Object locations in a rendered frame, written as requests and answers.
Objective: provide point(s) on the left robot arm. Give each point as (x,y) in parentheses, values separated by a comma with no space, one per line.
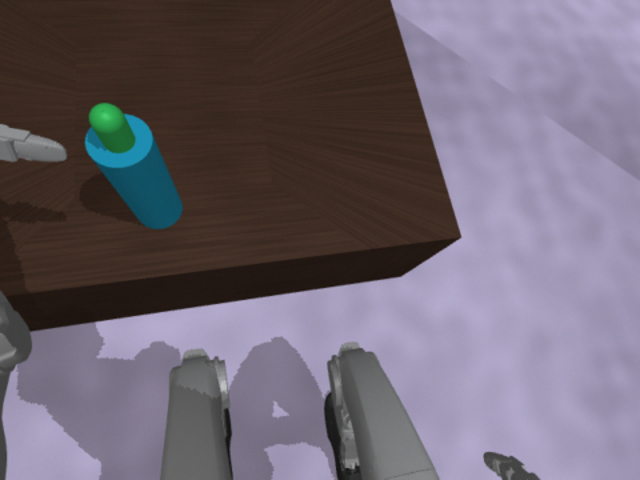
(15,347)

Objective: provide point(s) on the left robot hand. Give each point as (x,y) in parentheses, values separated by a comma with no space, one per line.
(16,143)

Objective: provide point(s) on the bottle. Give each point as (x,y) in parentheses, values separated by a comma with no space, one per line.
(124,149)

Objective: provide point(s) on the right robot hand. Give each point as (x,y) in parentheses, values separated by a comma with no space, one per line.
(507,468)

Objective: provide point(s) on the right robot foot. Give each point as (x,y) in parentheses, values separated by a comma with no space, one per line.
(335,440)

